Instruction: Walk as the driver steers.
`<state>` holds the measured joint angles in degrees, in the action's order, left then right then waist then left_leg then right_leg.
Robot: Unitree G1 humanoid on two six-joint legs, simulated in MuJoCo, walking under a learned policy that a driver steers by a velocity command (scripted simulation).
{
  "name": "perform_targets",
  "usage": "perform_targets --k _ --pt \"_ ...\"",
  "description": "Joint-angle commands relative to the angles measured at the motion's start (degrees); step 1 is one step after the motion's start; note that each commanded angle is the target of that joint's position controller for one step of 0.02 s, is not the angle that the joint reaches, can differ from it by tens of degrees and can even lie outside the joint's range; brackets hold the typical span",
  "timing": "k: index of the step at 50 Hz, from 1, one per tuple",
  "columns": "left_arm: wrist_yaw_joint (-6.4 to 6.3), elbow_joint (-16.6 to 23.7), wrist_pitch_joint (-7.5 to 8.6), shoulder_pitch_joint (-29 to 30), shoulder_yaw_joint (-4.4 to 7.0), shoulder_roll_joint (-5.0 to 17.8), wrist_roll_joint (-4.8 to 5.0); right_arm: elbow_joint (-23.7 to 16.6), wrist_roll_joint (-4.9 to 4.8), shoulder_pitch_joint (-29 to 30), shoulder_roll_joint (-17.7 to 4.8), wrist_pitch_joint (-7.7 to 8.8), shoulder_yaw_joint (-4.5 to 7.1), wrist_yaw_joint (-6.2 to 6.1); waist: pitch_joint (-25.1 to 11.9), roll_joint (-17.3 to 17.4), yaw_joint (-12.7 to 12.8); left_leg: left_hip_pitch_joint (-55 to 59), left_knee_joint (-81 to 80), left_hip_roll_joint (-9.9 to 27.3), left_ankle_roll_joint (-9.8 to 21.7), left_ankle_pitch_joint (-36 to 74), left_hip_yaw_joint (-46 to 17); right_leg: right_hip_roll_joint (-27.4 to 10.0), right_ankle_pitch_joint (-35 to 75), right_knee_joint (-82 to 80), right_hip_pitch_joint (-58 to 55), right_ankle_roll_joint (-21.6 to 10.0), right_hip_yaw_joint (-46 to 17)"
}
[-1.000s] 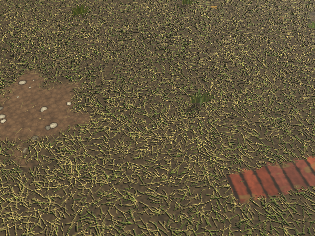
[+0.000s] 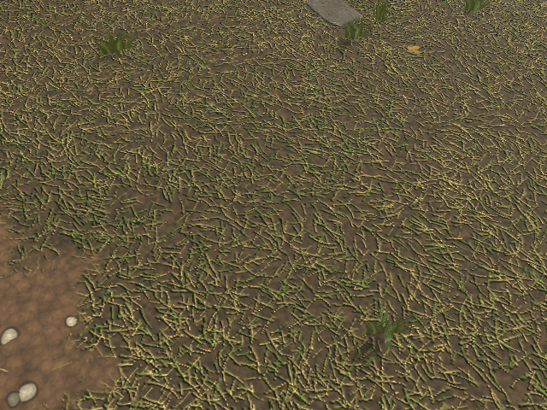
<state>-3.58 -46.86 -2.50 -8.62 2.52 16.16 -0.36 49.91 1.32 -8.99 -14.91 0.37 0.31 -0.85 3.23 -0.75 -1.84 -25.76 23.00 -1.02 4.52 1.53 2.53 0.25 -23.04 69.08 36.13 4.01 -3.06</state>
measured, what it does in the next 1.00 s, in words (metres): walks ahead, turning left: right foot, then left foot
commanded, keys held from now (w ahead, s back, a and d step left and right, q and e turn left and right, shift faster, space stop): w+shift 0.10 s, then w+q+shift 0.62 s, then q+shift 0.08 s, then shift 0.20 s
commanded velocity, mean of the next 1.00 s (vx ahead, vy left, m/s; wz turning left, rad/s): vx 0.69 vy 0.00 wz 0.60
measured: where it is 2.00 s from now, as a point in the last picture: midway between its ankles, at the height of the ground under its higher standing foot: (132, 377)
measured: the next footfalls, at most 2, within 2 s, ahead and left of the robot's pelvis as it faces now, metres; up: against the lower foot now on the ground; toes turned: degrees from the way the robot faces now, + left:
right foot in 0.14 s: +0.01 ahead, -0.12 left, +0.00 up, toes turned -3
left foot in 0.70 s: +0.34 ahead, +0.22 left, +0.00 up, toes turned +31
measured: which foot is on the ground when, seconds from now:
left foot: down 0.00-0.12, up 0.14-0.68, down 0.70-1.00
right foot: up 0.00-0.12, down 0.14-0.70, up 0.72-1.00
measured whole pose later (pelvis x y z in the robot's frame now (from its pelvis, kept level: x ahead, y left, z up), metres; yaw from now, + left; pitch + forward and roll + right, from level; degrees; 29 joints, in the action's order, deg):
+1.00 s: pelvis +0.40 +0.19 +0.01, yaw +40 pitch +2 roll +0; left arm 0.0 -35.6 8.3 -0.3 2.8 15.7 -1.2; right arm 43.6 -1.1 -17.5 -13.6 2.4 3.8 -1.2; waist 3.0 -2.5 -3.5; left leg -7.6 24.4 -8.6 6.8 -17.5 -5.6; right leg -4.7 5.2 39.7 41.6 2.7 -4.0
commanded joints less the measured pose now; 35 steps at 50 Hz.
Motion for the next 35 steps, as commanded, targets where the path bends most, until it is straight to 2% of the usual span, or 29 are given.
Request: perform_targets --k 1,3,4,5,6,7,8,9,10,11,12,14,16,19,22,26,28,29,31,32,33,34,35 --pt "1.23 -2.11 0.18 -17.55 1.31 4.28 -0.72 -4.53 -2.59 7.32 -10.61 0.61 3.07 -1.01 -12.71 16.15 7.7 -7.48 -17.98 10.46 4.8 -35.78 -8.43 0.06 2.51 -11.31 -24.49 -1.53 7.86" --pt "1.95 -3.41 0.68 -19.12 1.61 5.28 -0.66 -4.24 -3.12 6.26 -10.9 1.17 3.73 -1.16 -10.61 15.68 8.13 -5.91 -18.73 12.58 3.63 -38.2 -10.05 -0.24 -1.53 -20.92 -28.39 -4.19 9.32" --pt "2.09 -5.25 0.67 -23.06 1.56 4.97 -1.01 -4.98 -3.39 7.24 -10.29 1.22 3.82 -1.11 -9.04 14.84 9.52 -6.07 -17.88 12.61 1.94 -37.92 -10.03 -0.95 -1.29 -27.78 -31.35 -6.25 10.92" --pt "2.32 -8.16 0.75 -27.63 1.12 3.21 -1.59 -6.39 -3.7 9.96 -8.27 0.96 3.58 -1.1 -5.11 9.16 11.5 -8.25 -11.71 10.29 -0.53 -36.98 -7.64 -1.14 1.18 -39.53 -33.98 -8.55 12.27" --pt "2.95 -10.86 1.51 -30.79 0.24 0.01 -2.13 -7.66 -3.89 11.23 -4.06 0.37 2.94 -0.89 0.91 -3.76 12.05 -17.71 7.39 4.73 -3.08 -36.65 -3.98 -2.57 -2.52 -50.31 -36.76 -10.39 6.73" --pt "3.1 -6.41 3.35 -20.65 -1.29 -1.84 -1.6 -7.99 -4.87 7.43 5.05 0.25 0.69 0.43 3.43 -18.3 4.22 -29.64 36.22 -0.63 -2.32 -29.93 -3.18 -14.78 -13.1 -47.45 -30.8 -10.0 -12.06" --pt "3.61 -1.51 5.11 -13.87 -0.16 4.23 -1.48 -8.63 -4.68 4.65 1.51 1.3 1.46 1.76 5.48 -13.95 0.97 -39.9 40.22 -2.36 -0.02 -20.61 -14.68 -23.9 -26.35 -57.65 -25.18 -16.04 -28.4" --pt "3.31 -0.69 6.78 -11.68 2.07 9.54 -1.24 -9.46 -4.27 6.09 -3.95 2.19 2.8 1.65 6.44 -11.23 0.72 -42.85 41.18 -0.7 0.61 -13.72 -18.65 -26.76 -31.28 -64.65 -24.68 -16.88 -34.45" --pt "3.0 0.01 8.22 -8.5 1.76 7.83 -0.75 -9.08 -3.66 6.47 -7.06 2.72 3.93 1.32 6.26 -7.28 -0.39 -41.66 40.78 -0.09 0.33 -7.1 -19.83 -24.8 -22.17 -63.73 -26.83 -13.33 -28.68" --pt "2.87 0.02 8.77 -7.18 1.31 6.52 -0.84 -7.76 -2.62 5.48 -7.2 2.48 4.41 1.27 3.87 -5.95 -0.81 -37.86 41.64 0.24 -1.43 -2.82 -17.76 -21.6 -15.08 -62.12 -27.34 -10.27 -20.31" --pt "2.62 0.26 9.33 -7.46 0.87 5.31 -1.0 -7.28 -1.94 5.26 -7.61 2.08 4.95 1.4 2.42 -6.35 -0.06 -34.14 43.06 -0.11 -3.21 0.83 -14.71 -18.81 -10.29 -61.62 -26.51 -8.14 -12.38" --pt "2.07 -1.26 9.93 -12.67 0.24 2.97 -1.08 -7.31 -2.3 5.67 -5.74 1.29 5.28 1.82 1.41 -5.98 2.09 -31.13 45.83 0.25 -3.99 4.37 -11.79 -16.46 -2.65 -60.87 -27.53 -5.85 -2.74" --pt "1.78 -2.52 9.88 -17.76 0.02 2.37 -1.34 -8.11 -2.94 6.67 -3.34 0.79 5.09 2.24 1.87 -5.04 4.33 -31.85 46.07 1.06 -3.49 5.29 -10.22 -15.61 3.05 -60.39 -30.52 -4.94 3.17" --pt "1.25 -2.69 9.52 -21.39 0.08 2.86 -1.85 -9.99 -3.34 8.84 -2.39 0.65 5.22 3.01 3.07 -5.41 6.72 -34.98 44.68 2.62 -3.38 4.66 -8.04 -16.62 5.44 -61.0 -36.39 -5.4 6.96" --pt "0.89 -2.57 8.97 -22.99 0.24 2.72 -1.64 -11.71 -3.59 10.44 -1.89 0.81 5.16 3.75 5.59 -5.73 8.04 -38.95 42.84 4.23 -3.3 2.63 -6.18 -18.39 7.15 -61.57 -42.36 -6.28 9.6" --pt "1.18 -2.76 8.11 -23.74 0.59 2.4 -1.21 -13.49 -4.01 12.66 -0.41 1.52 4.32 5.46 8.96 -4.7 8.66 -39.38 37.02 6.1 -1.15 -0.52 -1.67 -19.2 13.32 -61.37 -47.42 -6.78 15.13" --pt "1.34 -2.77 7.52 -23.14 0.93 3.04 -0.82 -14.47 -4.23 14.19 0.42 1.96 3.72 6.49 10.23 -4.29 8.3 -36.88 33.19 6.63 0.67 -3.4 1.8 -19.18 20.61 -60.38 -48.61 -6.89 18.33" --pt "1.34 -2.22 7.2 -21.11 1.2 4.21 -0.73 -14.9 -4.36 13.97 0.47 2.15 3.55 6.84 10.03 -4.7 6.79 -31.93 30.21 5.91 2.09 -5.41 4.15 -18.72 31.79 -58.71 -47.22 -6.66 20.7" --pt "1.0 -1.2 6.48 -18.49 2.18 8.33 -0.32 -15.4 -4.66 12.16 -0.94 2.17 3.97 6.84 6.45 -7.49 2.98 -16.44 27.01 1.36 4.73 -10.32 10.4 -18.31 65.82 -52.25 -43.58 -7.15 24.18" --pt "0.8 -1.14 6.1 -17.9 2.73 10.36 0.14 -15.01 -4.91 8.1 -2.67 1.86 4.78 6.53 3.42 -9.99 -0.24 -8.59 27.39 -1.34 5.74 -12.89 12.13 -19.18 80.58 -46.15 -43.01 -7.7 24.24" --pt "0.97 -0.76 6.01 -16.06 3.36 12.27 0.59 -13.78 -5.16 0.4 -6.41 1.43 6.43 6.18 -0.96 -11.74 -5.15 3.03 26.62 -3.45 7.45 -15.34 12.06 -19.73 89.13 -36.18 -40.41 -8.35 23.44" --pt "1.54 0.13 6.49 -13.5 3.99 13.6 1.46 -11.08 -4.78 -11.2 -12.24 0.92 9.11 5.34 -6.83 -11.37 -10.69 20.28 20.41 -4.73 10.14 -14.42 9.12 -18.9 87.35 -22.85 -34.14 -8.39 21.39" --pt "1.82 0.92 7.58 -11.79 3.49 10.85 1.51 -7.39 -4.62 -20.52 -15.11 0.15 10.93 3.81 -9.49 -5.29 -13.69 39.99 13.63 -2.34 11.82 -11.94 -0.27 -13.95 52.59 -2.87 -17.67 -5.62 19.06"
